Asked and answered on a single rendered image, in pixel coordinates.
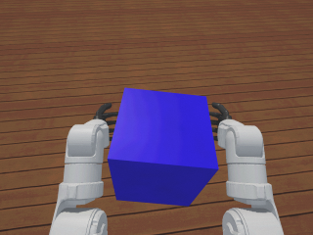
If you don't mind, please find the left robot forearm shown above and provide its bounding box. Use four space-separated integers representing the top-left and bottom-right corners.
49 118 110 235

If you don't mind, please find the left robot hand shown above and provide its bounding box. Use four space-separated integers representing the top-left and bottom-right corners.
93 103 118 141

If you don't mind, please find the robot left upper arm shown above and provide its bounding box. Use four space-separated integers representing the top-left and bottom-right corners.
50 208 108 235

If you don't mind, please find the carton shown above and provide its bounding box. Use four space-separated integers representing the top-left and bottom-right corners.
108 87 219 207

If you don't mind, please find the right robot hand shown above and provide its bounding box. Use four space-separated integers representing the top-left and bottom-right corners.
209 102 232 141

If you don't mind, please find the right robot forearm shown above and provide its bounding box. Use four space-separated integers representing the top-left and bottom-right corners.
217 119 284 235

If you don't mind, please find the robot right upper arm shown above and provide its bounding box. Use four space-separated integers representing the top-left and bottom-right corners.
222 208 284 235

